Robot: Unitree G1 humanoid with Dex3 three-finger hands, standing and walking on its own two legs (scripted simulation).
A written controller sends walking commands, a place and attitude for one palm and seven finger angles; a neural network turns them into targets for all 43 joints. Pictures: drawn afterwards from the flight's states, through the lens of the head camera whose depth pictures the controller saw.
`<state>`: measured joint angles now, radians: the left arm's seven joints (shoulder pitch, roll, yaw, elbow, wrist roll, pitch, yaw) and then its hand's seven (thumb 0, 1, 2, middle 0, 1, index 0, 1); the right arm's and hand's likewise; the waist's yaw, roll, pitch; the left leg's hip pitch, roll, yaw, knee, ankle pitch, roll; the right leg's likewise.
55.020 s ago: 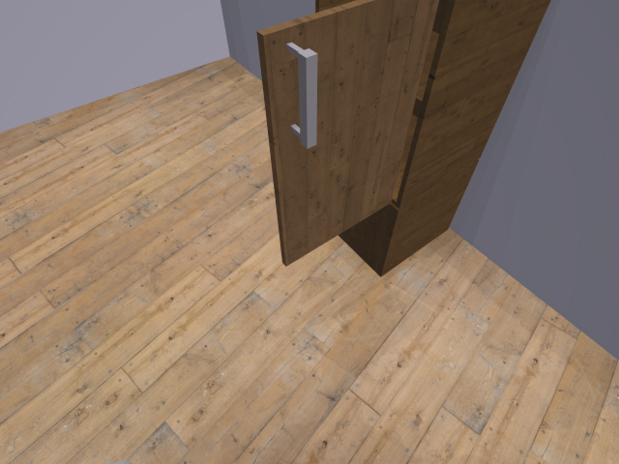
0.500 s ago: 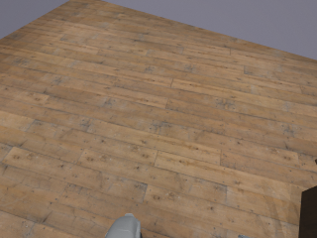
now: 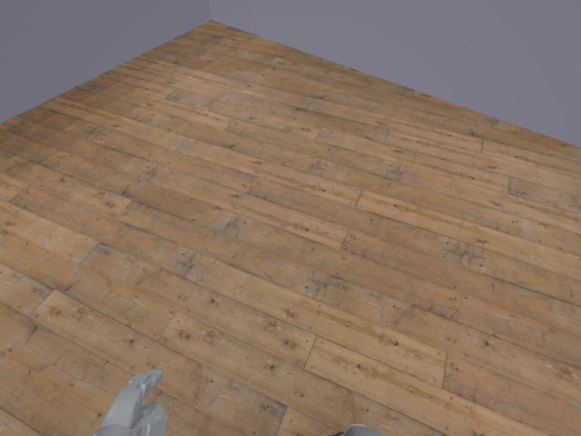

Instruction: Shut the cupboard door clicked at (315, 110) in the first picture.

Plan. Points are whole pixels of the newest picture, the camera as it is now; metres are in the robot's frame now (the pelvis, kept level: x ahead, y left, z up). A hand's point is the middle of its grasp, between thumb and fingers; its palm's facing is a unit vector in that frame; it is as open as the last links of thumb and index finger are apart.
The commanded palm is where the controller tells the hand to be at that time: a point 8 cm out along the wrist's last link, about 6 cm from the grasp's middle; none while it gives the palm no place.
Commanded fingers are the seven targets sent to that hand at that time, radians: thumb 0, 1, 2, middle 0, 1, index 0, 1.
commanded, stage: walk to a spot facing it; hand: left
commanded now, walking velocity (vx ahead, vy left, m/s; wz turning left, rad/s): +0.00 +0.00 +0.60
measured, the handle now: out of the picture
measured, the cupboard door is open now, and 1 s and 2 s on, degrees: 25 25 25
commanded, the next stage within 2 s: turn to face it in 0.26 s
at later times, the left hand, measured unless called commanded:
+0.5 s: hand out of the picture +0.06 +0.24 -0.19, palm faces +0.34 -0.90 -0.26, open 7.4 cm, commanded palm none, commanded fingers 0.00 0.90 0.90 -0.20 -0.30 -0.20 -0.30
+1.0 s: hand (148, 400) +0.21 +0.25 -0.18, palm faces +0.06 -0.98 -0.18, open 7.4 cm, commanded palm none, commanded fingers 0.00 0.90 0.90 -0.20 -0.30 -0.20 -0.30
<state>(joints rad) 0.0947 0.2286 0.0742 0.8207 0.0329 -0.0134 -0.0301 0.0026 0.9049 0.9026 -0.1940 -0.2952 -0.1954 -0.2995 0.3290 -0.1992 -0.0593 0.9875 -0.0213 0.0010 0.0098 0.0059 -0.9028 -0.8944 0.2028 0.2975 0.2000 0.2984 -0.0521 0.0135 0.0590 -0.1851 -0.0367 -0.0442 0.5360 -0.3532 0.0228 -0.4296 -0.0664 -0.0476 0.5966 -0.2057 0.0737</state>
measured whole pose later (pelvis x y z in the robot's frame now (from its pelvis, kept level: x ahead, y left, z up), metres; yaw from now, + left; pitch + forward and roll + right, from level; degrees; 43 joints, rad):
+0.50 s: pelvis +0.11 +0.02 -0.01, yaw +17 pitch +0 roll -1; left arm 0.26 0.27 0.08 0.96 0.02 0.06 0.03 0.00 0.91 0.90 -0.19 -0.30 -0.20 -0.30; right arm 0.07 -0.22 -0.03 0.86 -0.02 0.00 -0.01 0.00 -0.91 -0.89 0.20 0.30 0.20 0.30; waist 0.04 -0.05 0.12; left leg -0.37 0.02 0.10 0.67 -0.31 0.05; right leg -0.42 -0.11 -0.06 1.05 -0.53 0.06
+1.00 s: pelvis +0.15 +0.05 +0.00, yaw +0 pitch +0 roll -1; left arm 0.19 0.22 0.09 0.96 0.02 0.08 -0.01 0.00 0.90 0.90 -0.20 -0.30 -0.20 -0.30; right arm 0.20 -0.20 -0.04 0.93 -0.02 0.01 -0.05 0.00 -0.91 -0.89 0.20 0.30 0.20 0.30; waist 0.01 -0.04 0.10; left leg -0.20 0.04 0.13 0.55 -0.35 0.05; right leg -0.44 0.01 0.01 0.98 -0.49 0.04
